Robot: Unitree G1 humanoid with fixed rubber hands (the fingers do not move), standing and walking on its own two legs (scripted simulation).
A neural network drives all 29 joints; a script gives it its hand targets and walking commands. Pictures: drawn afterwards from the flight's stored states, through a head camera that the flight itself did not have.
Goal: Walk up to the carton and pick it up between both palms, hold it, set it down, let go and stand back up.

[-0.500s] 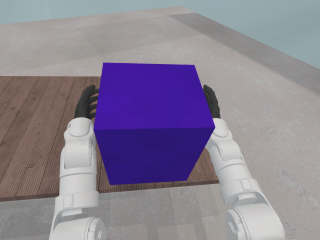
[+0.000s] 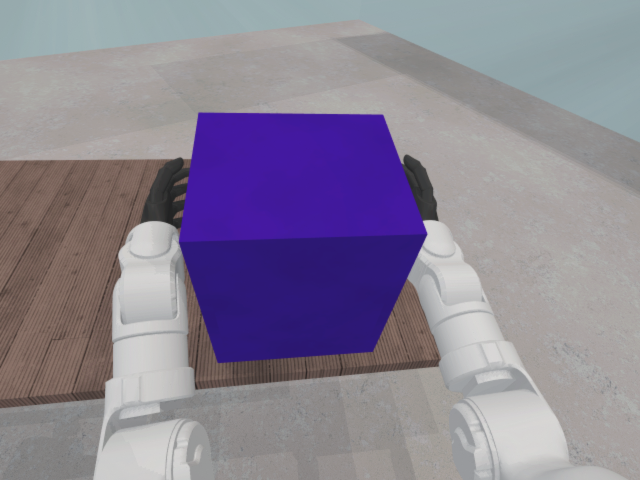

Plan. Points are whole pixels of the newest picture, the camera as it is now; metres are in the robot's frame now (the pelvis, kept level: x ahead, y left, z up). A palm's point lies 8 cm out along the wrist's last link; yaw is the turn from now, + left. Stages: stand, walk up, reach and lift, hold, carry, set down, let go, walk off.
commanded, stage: reach and lift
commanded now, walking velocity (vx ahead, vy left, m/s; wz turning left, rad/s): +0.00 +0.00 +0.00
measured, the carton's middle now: (295, 246) +0.37 +0.01 +0.13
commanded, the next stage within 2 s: hold in 0.62 s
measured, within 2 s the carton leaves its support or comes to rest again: neither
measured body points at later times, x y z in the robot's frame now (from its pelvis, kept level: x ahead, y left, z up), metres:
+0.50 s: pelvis +0.00 +0.00 +0.00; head -0.04 +0.03 +0.45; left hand +0.38 +0.17 +0.18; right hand +0.38 -0.15 +0.19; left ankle +0.05 +0.14 -0.75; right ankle -0.01 -0.12 -0.75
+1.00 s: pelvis +0.00 +0.00 +0.00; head -0.05 +0.02 +0.45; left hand +0.37 +0.17 +0.20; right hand +0.38 -0.15 +0.21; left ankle +0.05 +0.14 -0.75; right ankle -0.01 -0.11 -0.75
